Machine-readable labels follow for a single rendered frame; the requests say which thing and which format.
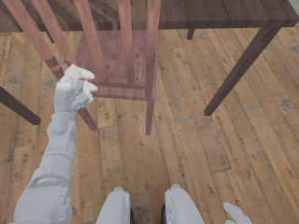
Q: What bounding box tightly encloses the left robot shin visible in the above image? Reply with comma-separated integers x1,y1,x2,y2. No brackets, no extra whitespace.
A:
113,187,130,224

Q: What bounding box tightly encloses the table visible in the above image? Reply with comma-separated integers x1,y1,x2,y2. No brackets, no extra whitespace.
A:
0,0,299,125

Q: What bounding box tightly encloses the left robot forearm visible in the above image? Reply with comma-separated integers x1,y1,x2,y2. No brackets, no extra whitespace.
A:
13,111,78,222

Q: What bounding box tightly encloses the robot left hand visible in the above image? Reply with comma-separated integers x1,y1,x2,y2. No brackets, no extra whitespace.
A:
54,64,98,116

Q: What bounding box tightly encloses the robot right hand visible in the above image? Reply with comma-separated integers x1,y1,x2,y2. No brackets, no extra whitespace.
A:
223,203,252,224

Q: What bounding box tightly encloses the chair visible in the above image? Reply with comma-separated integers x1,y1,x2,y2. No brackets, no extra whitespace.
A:
2,0,161,135

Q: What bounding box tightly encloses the left robot upper arm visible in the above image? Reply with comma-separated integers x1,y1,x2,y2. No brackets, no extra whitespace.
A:
8,185,72,224

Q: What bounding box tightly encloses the robot right thigh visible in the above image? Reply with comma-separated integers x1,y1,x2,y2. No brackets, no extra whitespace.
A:
164,188,205,224

